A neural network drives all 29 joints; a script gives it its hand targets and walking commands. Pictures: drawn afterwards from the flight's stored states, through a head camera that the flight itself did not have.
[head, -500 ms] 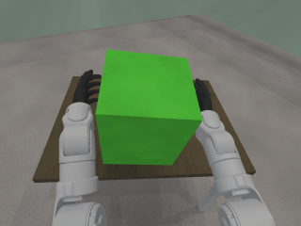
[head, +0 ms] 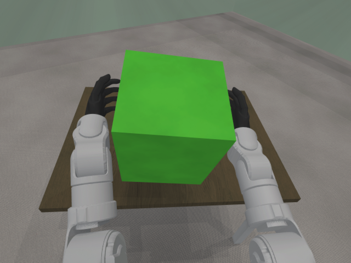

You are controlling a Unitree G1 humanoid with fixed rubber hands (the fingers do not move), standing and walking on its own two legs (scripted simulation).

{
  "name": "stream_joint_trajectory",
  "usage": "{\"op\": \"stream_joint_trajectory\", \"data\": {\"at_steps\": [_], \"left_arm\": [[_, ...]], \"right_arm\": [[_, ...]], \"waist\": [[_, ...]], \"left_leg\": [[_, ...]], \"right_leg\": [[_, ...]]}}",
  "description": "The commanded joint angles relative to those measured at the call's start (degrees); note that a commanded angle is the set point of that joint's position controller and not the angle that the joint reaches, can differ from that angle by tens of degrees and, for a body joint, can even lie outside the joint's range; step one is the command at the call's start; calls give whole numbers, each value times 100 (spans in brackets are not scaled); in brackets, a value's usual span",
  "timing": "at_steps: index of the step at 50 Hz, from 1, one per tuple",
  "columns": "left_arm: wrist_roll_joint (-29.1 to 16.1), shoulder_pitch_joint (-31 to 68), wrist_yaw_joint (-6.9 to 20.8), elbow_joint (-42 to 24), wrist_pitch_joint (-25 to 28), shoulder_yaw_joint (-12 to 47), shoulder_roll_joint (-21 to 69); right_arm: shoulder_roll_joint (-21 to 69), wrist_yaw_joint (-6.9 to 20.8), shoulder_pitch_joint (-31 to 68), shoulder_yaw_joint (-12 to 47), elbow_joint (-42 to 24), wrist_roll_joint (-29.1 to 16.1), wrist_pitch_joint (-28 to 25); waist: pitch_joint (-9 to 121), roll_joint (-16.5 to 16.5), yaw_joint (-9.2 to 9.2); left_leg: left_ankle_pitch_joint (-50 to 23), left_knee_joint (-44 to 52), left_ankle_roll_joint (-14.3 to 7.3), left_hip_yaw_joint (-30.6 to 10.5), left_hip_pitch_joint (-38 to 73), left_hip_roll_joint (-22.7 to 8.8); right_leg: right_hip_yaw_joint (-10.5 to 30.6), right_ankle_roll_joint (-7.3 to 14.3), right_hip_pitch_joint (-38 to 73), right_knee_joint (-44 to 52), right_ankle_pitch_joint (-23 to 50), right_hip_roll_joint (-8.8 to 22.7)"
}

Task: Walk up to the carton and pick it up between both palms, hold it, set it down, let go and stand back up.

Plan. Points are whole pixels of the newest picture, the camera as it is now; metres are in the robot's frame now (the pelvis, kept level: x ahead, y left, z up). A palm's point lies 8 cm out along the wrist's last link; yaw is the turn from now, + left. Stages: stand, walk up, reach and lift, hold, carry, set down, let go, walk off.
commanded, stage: set down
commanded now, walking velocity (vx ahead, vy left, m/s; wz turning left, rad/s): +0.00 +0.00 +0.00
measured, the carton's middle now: (168, 126) +0.39 +0.01 +0.12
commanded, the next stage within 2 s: none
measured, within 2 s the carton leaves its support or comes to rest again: neither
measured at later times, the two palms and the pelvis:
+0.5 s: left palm (109, 126) +0.39 +0.14 +0.12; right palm (234, 136) +0.37 -0.16 +0.11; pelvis +0.04 +0.00 +0.00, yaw -1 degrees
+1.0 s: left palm (108, 128) +0.40 +0.15 +0.10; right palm (229, 139) +0.38 -0.15 +0.09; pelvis +0.03 +0.00 +0.00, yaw +0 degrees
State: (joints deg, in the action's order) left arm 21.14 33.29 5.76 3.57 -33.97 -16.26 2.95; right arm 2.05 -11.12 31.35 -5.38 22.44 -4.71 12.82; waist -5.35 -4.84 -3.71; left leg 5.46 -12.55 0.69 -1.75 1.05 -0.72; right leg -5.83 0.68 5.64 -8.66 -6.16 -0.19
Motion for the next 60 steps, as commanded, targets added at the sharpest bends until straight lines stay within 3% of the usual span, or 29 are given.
{"op": "stream_joint_trajectory", "data": {"at_steps": [1,7,8,15,18,22,24,26,30,38,42,44,48,55,60], "left_arm": [[-393,2047,679,-159,746,1615,1648],[-443,1864,459,-66,1546,1880,1650],[-502,1917,416,-90,1662,2042,1743],[-804,1795,202,-293,2344,2710,2178],[-807,1552,199,-183,2327,2709,2210],[-779,1341,276,-79,2172,2542,2128],[-741,1289,287,-108,2131,2534,2123],[-756,1280,303,-117,2131,2500,2137],[-690,1495,323,120,2108,2317,2009],[-625,1910,279,575,2485,2181,2086],[-557,1938,312,989,2572,1944,2121],[-568,2076,299,1042,2636,1970,2148],[-477,2274,282,1411,2750,1740,2120],[-309,2510,245,1995,3105,1504,2272],[-252,2660,295,2351,3280,1265,2325]], "right_arm": [[1465,534,2814,1293,-1066,184,-954],[1395,832,2419,1211,-620,538,-1863],[1413,855,2438,1218,-650,610,-1974],[1943,702,2198,2004,-849,421,-2402],[2018,606,2015,2316,-821,249,-2337],[1979,531,1816,2403,-886,130,-2185],[1944,529,1813,2420,-1004,96,-2194],[2002,510,1824,2453,-1020,104,-2198],[1832,565,1901,2139,-707,211,-2125],[1935,666,2085,1675,-281,601,-2343],[2079,716,2205,1561,-104,780,-2354],[2061,742,2264,1414,-18,891,-2381],[2117,807,2363,1233,286,990,-2399],[2352,890,2580,892,710,1359,-2556],[2469,906,2632,723,1009,1520,-2579]], "waist": [[1508,353,115],[1438,535,106],[1611,531,34],[2772,524,80],[2593,443,160],[2195,218,243],[2165,359,232],[2229,297,257],[1819,370,229],[2311,528,134],[2248,309,191],[2361,379,119],[2250,435,171],[2699,553,220],[2649,447,159]], "left_leg": [[-89,327,29,373,254,224],[-309,373,219,367,516,164],[-448,327,227,369,600,174],[-2276,-26,284,208,928,237],[-2450,45,219,199,760,240],[-2005,186,127,202,577,231],[-1998,214,148,227,580,248],[-2008,208,118,203,601,252],[-1346,341,161,252,487,231],[-1528,226,226,220,573,229],[-1155,333,165,183,358,222],[-1186,308,203,191,386,215],[-1046,282,210,201,283,209],[-1262,259,211,156,176,208],[-1251,255,157,128,-71,218]], "right_leg": [[-185,-358,681,1,798,-113],[-203,-303,482,109,724,-172],[-195,-303,527,116,834,-203],[-36,-406,1028,-162,2971,-245],[76,-465,1263,-155,3353,-202],[92,-496,1368,-125,3152,-156],[100,-500,1341,-153,3231,-142],[103,-514,1394,-153,3340,-135],[56,-488,1049,-28,2484,-115],[10,-435,795,-48,2522,-138],[5,-459,817,-15,2274,-133],[-4,-445,729,-18,2239,-153],[-40,-411,591,-7,2037,-149],[-39,-386,530,-48,2262,-159],[-19,-398,591,-85,2412,-150]]}}
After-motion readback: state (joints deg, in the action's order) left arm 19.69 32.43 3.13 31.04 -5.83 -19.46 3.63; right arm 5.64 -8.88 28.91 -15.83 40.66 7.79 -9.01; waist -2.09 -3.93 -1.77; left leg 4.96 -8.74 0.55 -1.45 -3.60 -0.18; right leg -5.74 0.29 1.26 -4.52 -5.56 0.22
